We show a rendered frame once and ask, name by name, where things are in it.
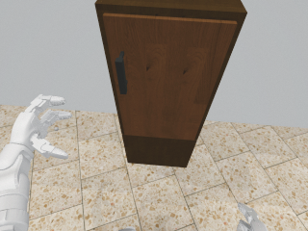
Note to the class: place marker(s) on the handle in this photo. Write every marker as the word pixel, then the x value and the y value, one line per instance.
pixel 120 72

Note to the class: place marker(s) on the robot left hand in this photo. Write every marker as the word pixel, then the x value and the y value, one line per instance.
pixel 27 125

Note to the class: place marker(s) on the robot right hand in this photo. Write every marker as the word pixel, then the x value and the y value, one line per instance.
pixel 252 218

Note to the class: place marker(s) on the cupboard door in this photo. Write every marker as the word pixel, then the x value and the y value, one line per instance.
pixel 171 66

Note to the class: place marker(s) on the robot left forearm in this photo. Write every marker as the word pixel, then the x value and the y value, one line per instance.
pixel 15 164

